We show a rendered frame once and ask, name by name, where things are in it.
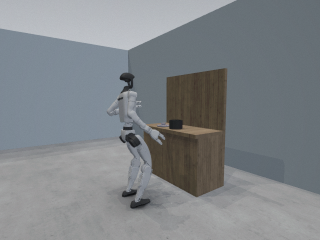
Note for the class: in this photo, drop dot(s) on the lid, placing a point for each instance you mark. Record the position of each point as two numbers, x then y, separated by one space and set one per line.
162 125

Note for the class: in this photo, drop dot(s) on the robot left hand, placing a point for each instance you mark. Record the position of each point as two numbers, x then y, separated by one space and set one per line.
138 102

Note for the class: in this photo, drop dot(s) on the left robot foot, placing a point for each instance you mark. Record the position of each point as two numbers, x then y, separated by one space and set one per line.
130 193

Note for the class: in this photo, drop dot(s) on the left robot upper arm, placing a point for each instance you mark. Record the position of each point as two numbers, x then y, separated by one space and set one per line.
114 105

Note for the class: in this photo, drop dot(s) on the table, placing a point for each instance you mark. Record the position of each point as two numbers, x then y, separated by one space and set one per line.
192 158

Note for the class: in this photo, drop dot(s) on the right robot upper arm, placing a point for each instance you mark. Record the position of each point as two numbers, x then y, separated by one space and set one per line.
132 96

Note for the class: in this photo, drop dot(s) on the left robot thigh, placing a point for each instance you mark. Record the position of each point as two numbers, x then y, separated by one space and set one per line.
135 162

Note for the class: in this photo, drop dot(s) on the robot right hand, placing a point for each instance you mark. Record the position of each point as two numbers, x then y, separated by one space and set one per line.
154 135

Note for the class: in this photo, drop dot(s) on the robot right forearm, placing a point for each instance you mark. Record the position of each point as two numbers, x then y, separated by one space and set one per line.
139 122

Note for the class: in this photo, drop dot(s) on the pot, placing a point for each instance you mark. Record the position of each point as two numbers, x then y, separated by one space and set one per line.
175 124

